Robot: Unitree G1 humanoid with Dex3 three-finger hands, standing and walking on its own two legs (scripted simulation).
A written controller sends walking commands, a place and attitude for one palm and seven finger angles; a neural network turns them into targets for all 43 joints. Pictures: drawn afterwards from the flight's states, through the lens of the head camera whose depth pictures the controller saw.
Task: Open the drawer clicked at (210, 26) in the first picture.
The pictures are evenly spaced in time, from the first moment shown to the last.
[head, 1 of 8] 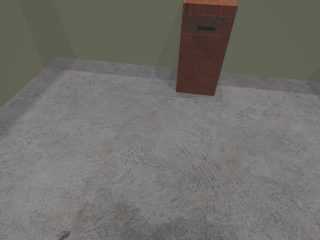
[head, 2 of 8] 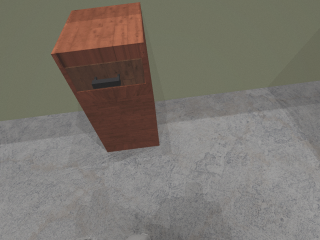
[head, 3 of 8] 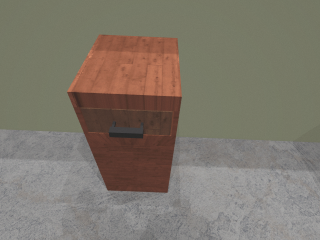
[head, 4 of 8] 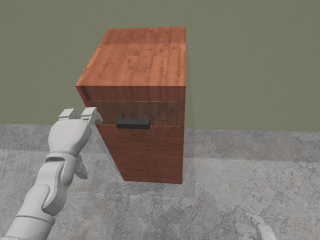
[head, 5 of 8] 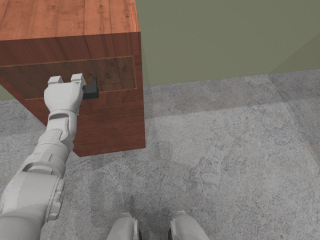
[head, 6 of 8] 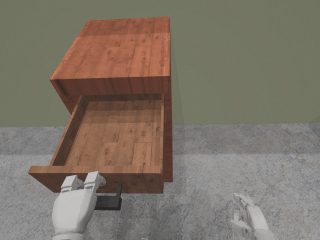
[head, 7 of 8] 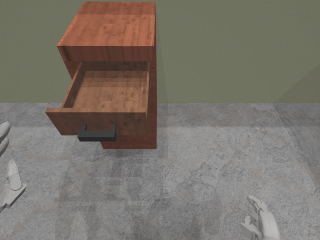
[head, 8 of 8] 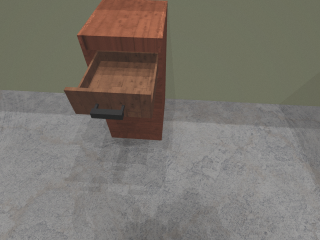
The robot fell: no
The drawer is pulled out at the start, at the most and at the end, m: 0.00 0.30 0.29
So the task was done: yes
